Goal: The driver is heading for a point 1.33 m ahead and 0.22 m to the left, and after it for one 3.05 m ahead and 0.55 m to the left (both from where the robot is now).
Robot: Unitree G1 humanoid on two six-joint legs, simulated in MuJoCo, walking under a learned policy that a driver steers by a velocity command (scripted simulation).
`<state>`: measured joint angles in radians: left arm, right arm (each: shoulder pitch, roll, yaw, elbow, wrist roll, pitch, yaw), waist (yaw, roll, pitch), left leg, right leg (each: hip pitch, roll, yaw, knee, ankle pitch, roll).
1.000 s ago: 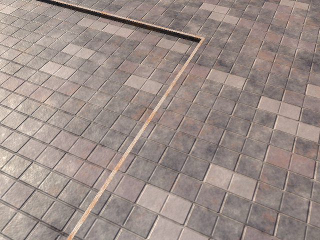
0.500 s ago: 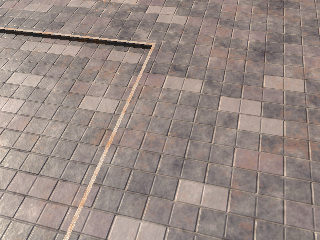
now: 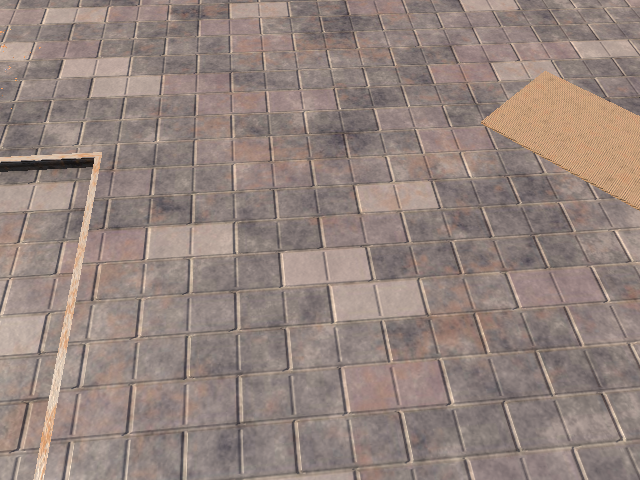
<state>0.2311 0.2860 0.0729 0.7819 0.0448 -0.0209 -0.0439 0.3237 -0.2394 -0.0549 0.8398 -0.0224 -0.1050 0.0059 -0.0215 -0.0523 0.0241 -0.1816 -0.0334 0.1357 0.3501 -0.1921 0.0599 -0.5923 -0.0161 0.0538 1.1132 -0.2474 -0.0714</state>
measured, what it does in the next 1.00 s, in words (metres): walks ahead, turning left: right foot, then left foot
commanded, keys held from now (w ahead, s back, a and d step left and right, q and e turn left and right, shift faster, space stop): w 0.26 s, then w+q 0.60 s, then q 0.14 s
